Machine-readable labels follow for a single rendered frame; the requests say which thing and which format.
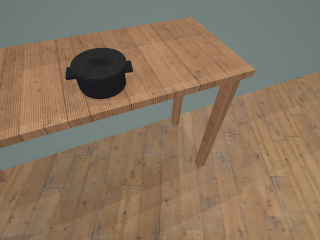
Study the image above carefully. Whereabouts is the knob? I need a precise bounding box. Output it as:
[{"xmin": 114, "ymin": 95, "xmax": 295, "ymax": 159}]
[{"xmin": 88, "ymin": 49, "xmax": 107, "ymax": 65}]

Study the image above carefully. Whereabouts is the table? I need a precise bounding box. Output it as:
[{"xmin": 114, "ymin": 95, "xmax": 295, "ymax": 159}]
[{"xmin": 0, "ymin": 17, "xmax": 256, "ymax": 240}]

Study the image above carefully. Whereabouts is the lid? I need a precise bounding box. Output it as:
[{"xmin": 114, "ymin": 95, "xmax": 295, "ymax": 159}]
[{"xmin": 70, "ymin": 47, "xmax": 127, "ymax": 82}]

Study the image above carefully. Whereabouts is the pot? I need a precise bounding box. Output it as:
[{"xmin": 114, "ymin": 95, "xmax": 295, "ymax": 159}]
[{"xmin": 65, "ymin": 60, "xmax": 133, "ymax": 99}]

